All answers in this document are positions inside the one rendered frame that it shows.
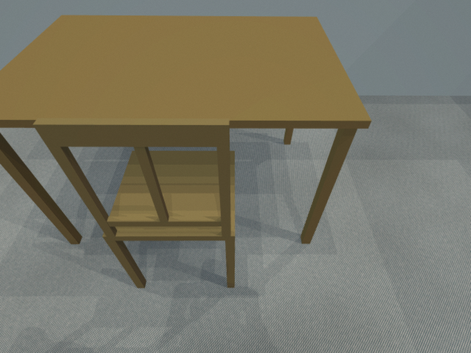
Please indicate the chair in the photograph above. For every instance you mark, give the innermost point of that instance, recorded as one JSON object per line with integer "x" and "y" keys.
{"x": 164, "y": 195}

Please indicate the table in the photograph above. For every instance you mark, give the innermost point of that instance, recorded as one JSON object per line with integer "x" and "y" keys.
{"x": 261, "y": 72}

